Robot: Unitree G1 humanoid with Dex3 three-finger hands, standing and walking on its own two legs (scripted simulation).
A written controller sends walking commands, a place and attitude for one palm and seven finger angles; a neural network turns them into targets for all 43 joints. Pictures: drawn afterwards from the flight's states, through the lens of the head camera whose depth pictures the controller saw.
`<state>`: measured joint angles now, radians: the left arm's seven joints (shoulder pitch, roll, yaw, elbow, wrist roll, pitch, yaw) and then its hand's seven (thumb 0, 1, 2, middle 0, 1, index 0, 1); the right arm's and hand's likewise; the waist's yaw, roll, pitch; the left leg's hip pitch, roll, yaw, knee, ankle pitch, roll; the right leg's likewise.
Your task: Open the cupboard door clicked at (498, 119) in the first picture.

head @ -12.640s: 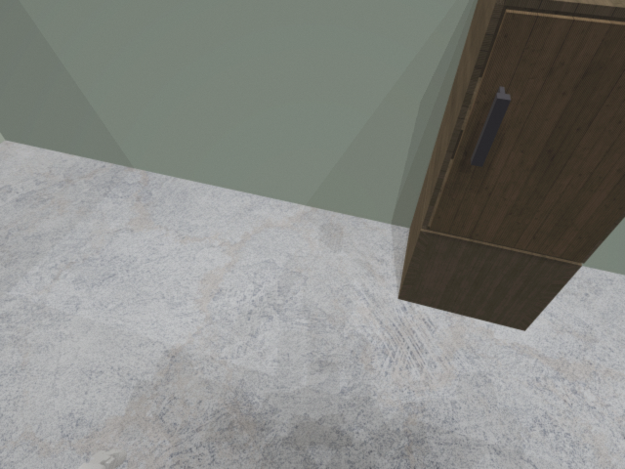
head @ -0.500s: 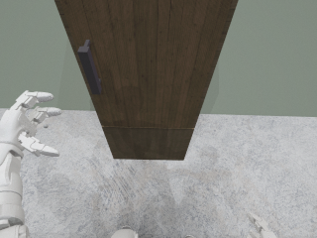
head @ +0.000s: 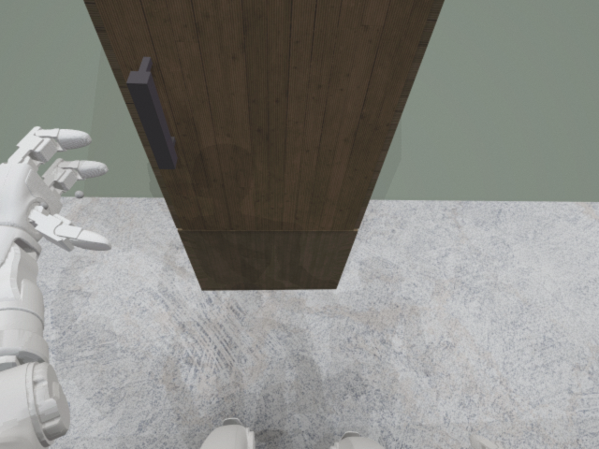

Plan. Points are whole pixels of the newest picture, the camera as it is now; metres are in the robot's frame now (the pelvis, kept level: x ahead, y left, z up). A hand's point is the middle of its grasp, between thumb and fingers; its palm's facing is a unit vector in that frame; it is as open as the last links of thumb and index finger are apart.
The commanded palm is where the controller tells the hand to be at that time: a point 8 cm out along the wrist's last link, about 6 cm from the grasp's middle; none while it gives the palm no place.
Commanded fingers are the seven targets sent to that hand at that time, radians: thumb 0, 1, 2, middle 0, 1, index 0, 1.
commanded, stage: move the hooked fingers beside the handle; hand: left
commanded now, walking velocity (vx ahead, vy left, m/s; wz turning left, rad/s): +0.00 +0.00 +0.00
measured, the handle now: (158, 116) +0.58 +0.22 +0.07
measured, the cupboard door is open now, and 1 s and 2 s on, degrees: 0 0 0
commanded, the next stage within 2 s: slide the fingers in behind the handle in 1.86 s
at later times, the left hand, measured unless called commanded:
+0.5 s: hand (91, 158) +0.48 +0.29 +0.08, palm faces +0.04 -1.00 -0.01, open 14.0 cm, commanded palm +0.47 +0.33 +0.08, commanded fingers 0.00 -0.50 0.30 -0.30 -1.20 -0.30 -1.20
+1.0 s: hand (91, 143) +0.51 +0.30 +0.08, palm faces +0.02 -1.00 +0.00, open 14.0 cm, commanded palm +0.50 +0.33 +0.07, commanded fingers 0.00 -0.50 0.30 -0.30 -1.20 -0.30 -1.20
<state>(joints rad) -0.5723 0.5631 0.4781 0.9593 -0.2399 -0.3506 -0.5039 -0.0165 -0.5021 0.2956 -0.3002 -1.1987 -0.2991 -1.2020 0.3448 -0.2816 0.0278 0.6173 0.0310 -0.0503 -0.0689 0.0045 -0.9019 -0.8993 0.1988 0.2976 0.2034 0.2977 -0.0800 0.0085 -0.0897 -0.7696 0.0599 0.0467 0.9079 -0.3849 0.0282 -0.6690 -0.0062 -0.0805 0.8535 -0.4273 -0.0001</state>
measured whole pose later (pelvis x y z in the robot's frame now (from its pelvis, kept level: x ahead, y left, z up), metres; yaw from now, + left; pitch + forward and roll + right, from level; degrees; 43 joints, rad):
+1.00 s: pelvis +0.01 +0.01 -0.02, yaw -3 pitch +23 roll -5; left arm -0.90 0.81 0.57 1.22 -0.12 -0.31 -0.51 -0.02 -0.50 0.30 -0.30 -1.20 -0.30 -1.20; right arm 0.44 -0.28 0.05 0.60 0.00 0.10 -0.04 0.00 -0.90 -0.90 0.20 0.30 0.20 0.30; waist -0.18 0.01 -0.09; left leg -0.99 0.09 0.04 1.02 -0.43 0.05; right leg -0.87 0.02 -0.07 0.90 -0.43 0.02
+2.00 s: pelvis +0.01 +0.01 -0.02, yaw -3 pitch +23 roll -5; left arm -0.94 0.84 0.55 1.28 -0.10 -0.31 -0.48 -0.02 -0.50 0.30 -0.30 -1.20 -0.30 -1.20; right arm 0.42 -0.29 0.07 0.59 0.01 0.10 -0.04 0.00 -0.90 -0.90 0.20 0.30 0.20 0.30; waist -0.20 0.02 -0.09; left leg -1.00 0.10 0.03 1.04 -0.44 0.04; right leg -0.88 0.03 -0.08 0.92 -0.44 0.01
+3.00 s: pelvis +0.01 +0.00 -0.02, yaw -2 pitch +22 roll -4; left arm -0.91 0.64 0.47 1.20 -0.11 -0.35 -0.32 -0.02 -0.50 0.30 -0.30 -1.20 -0.30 -1.20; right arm 0.43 -0.27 0.04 0.62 0.00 0.09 -0.01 0.00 -0.90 -0.90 0.20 0.30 0.20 0.30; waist -0.19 0.03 -0.10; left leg -0.96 0.09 0.04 1.01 -0.43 0.02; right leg -0.85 0.03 -0.07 0.93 -0.45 0.00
